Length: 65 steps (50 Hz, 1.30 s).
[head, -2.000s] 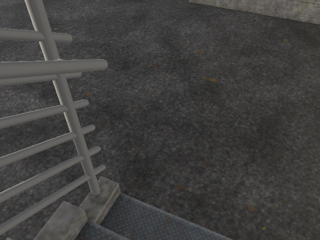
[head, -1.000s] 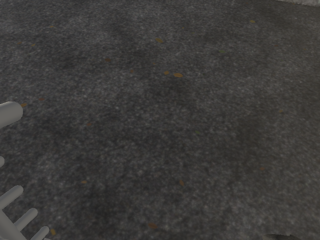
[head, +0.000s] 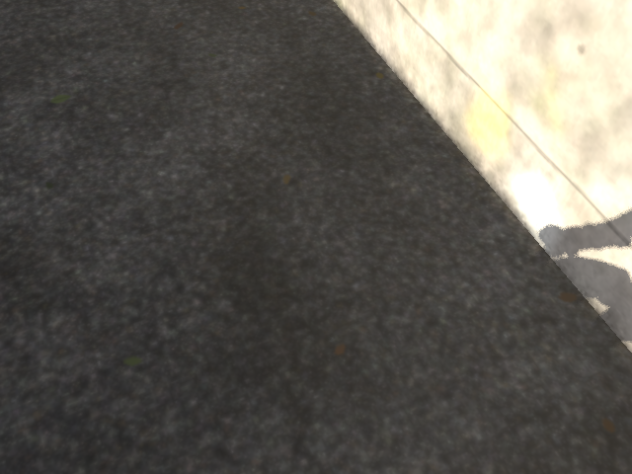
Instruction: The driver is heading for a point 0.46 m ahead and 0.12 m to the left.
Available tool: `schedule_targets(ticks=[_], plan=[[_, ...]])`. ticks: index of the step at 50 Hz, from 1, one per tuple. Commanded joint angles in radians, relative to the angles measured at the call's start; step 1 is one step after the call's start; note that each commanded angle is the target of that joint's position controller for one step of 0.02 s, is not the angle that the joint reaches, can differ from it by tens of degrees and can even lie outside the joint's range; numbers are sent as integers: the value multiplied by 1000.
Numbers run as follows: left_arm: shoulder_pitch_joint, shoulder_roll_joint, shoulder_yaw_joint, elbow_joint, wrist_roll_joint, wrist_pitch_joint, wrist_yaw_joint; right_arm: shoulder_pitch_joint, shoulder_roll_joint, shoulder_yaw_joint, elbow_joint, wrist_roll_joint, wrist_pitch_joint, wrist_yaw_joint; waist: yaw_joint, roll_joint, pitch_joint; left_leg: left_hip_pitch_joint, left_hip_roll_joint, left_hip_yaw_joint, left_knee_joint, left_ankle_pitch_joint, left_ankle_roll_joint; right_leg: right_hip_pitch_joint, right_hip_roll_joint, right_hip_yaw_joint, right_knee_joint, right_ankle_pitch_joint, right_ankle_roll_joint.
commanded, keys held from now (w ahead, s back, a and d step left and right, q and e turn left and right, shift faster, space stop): w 0.38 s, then no key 0.62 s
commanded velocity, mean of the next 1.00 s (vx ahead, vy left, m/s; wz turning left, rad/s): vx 0.30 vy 0.00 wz -0.13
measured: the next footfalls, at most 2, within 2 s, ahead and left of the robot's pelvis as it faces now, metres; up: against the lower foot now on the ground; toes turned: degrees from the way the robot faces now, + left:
left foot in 0.22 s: +0.29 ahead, +0.17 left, +0.00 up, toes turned -4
right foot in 0.64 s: +0.48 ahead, -0.07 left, +0.00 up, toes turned -3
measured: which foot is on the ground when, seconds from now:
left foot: up 0.00-0.20, down 0.22-0.66, up 0.68-0.90, down 0.92-1.00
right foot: down 0.00-0.24, up 0.26-0.62, down 0.64-1.00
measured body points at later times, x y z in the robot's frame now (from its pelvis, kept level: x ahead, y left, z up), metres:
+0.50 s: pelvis +0.27 +0.07 +0.02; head +0.30 +0.08 +0.47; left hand +0.47 +0.30 -0.08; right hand +0.30 -0.20 -0.09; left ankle +0.25 +0.17 -0.72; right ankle +0.37 -0.10 -0.67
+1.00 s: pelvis +0.38 +0.05 +0.01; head +0.40 +0.06 +0.46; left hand +0.54 +0.28 -0.11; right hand +0.47 -0.21 -0.12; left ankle +0.39 +0.20 -0.72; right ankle +0.44 -0.07 -0.72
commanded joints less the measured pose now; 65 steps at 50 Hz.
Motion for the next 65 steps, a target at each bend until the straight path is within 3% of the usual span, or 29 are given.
schedule_targets(ticks=[1, 3, 5, 7, 10, 11, 12, 13, 14, 15, 17, 21, 22, 24, 27, 31, 32, 33, 34, 36, 38, 39, 43, 45, 47, 48, 51, 55, 65], plan=[[-127, 137, 30, -126, 20, -11, 29, 55, -79, -25, -109, -41, 8, -11, -69, 74, -90, -58, 52, 29, -442, 178, -64, -19, -359, 425, -262, 382, -265], [-92, 139, 37, -96, 15, -27, 56, 11, -81, -19, -103, -49, -9, -13, -21, 1, -149, 178, 31, 55, -719, 360, -59, -106, -266, 249, -247, 425, -205], [9, 147, 36, -33, -7, -27, 64, -86, -63, -14, -128, -34, -5, -9, 16, -76, -176, 255, -19, 70, -805, 467, -37, -46, -234, 226, -239, 307, -173], [25, 146, 35, -35, -12, -34, 54, -180, -103, -21, -177, -12, 1, -7, 43, -58, -114, 230, -35, 72, -895, 437, -9, -5, -259, 276, -233, 156, -151], [54, 117, 25, -38, -9, -30, 41, -129, -127, -40, -185, -21, -6, 9, 5, -54, -105, 355, -87, 122, -981, 343, 66, 32, -227, 290, -113, 110, -102], [35, 92, 17, -49, -4, -36, 39, -17, -170, -56, -169, -27, -14, 10, -50, -8, -136, 485, -34, 44, -1008, 396, 113, -20, -160, 225, 85, 167, -56], [112, 48, 7, -61, -24, -58, 38, 139, -278, -86, -137, -47, -24, 15, -57, 280, -242, 767, 166, -348, -1116, 326, 285, -274, -17, 77, 516, 59, 25], [129, 76, 5, -59, -16, -68, 32, 202, -267, -85, -125, -38, -26, 21, -69, 377, -299, 857, 290, -718, -1267, 149, 356, -446, -26, 115, 707, -318, 50], [66, 125, 21, -65, -23, -66, 26, 144, -216, -67, -141, -20, -24, 18, -67, 251, -185, 804, 288, -671, -1276, 19, 329, -548, -84, 143, 795, -288, 41], [-9, 128, 19, -83, -14, -54, 25, 63, -195, -57, -151, -23, -18, 18, -41, 149, -110, 673, 264, -551, -1276, 48, 303, -540, -137, 98, 776, -220, 26], [-34, 96, 19, -95, -1, -39, 23, -56, -157, -43, -172, -23, -11, 24, 29, 59, -53, 437, 185, -358, -1312, 208, 260, -394, -209, 73, 585, -96, 25], [-34, 76, 8, -71, 12, -35, 27, -122, -178, -46, -161, -22, -13, 23, 69, 104, -68, 357, 109, -113, -1349, 686, 253, -220, -202, 7, 318, 22, 76], [-57, 32, -9, -67, 15, -41, 31, -114, -197, -54, -150, -23, -11, 15, 61, 90, -81, 377, 113, -62, -1336, 796, 238, -186, -193, -15, 223, 61, 89], [-106, 29, -11, -71, 17, -52, 35, -65, -198, -58, -109, -10, -2, 1, 29, 127, -104, 432, 81, 13, -1304, 934, 204, -145, -172, -45, 98, 170, 101], [-143, 45, -8, -75, 15, -52, 20, -12, -198, -60, -76, -3, 15, -4, -2, 148, -132, 521, 82, 22, -1265, 930, 192, -103, -150, -48, -22, 241, 103], [-76, 81, 12, -52, 29, -71, 17, -53, -190, -60, -58, 8, 10, 0, 60, 136, -165, 530, 57, 12, -1140, 868, 142, 90, -115, -64, -217, 363, 28], [-26, 131, 24, -45, 45, -76, 26, -62, -182, -53, -69, -4, 7, -4, 81, 103, -204, 479, 9, 32, -1046, 827, 112, 228, -164, -16, -210, 572, -1], [45, 201, 39, -43, 68, -79, 38, -31, -135, -34, -81, -35, -1, -9, 79, -24, -300, 293, -62, 79, -844, 545, 51, 482, -343, 137, -97, 999, -93], [88, 152, 22, -25, 71, -71, 43, 69, -82, -9, -59, -35, 0, -6, 78, -214, -422, 134, -104, 41, -603, -35, -5, 635, -541, 345, -114, 1147, -267], [48, 96, 5, -15, 29, -57, 32, -5, -174, -27, -51, -3, 36, -5, 92, -112, -353, 48, -56, -14, -470, -164, -23, 522, -499, 340, -168, 842, -251], [-64, 80, -6, -24, 32, -47, 32, -83, -163, -27, -54, -13, 77, -26, 59, -41, -238, 90, -15, 2, -578, -94, -29, 304, -435, 264, -237, 609, -182], [-115, 88, -4, -28, 40, -38, 34, -84, -148, -23, -49, -15, 94, -33, 30, -77, -210, 172, -12, 17, -671, -60, -34, 198, -399, 219, -265, 535, -153], [-146, 90, 0, -11, 39, -22, 42, -44, -107, -8, 15, -15, 114, -44, 3, -128, -220, 398, -63, 89, -923, 190, -36, 80, -326, 111, -283, 361, -118], [-133, 68, -8, 5, 26, -16, 46, -56, -108, -9, 34, -29, 114, -42, -4, -122, -195, 474, -79, 107, -1082, 324, -26, 52, -286, 91, -270, 129, -66], [-88, 50, -15, 29, 33, -15, 46, -110, -165, -13, 8, -50, 118, -40, 31, -50, -119, 467, 10, 16, -1161, 332, 21, 1, -235, 78, -245, -147, 25], [-62, 52, -11, 23, 34, -15, 45, -143, -222, -29, 19, -38, 117, -39, 80, 83, -71, 360, 14, 21, -1160, 158, 55, 33, -177, 23, -236, -135, 55], [-86, 67, -1, 42, 30, -8, 63, -184, -147, -12, 37, -39, 88, -30, 69, 116, -24, 206, -13, 22, -1230, 44, 43, 183, -164, -15, -151, 6, 72], [-56, 57, 1, 77, 26, -5, 55, -143, -147, -14, 76, -24, 64, -26, 64, 73, -44, 275, -26, 38, -1192, 182, 36, 213, -165, -15, -138, 112, 58], [-43, 78, 6, 152, 20, 10, 64, -111, -135, -11, 147, -19, 69, -27, 54, 21, -52, 333, -52, 65, -1160, 319, 44, 252, -172, -17, -122, 221, 65]])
